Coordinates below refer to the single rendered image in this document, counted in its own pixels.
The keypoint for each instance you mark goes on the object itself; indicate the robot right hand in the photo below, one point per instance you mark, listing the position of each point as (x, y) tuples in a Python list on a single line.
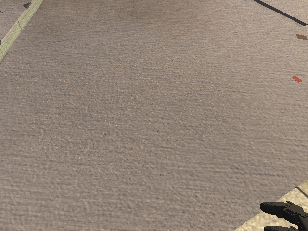
[(287, 210)]

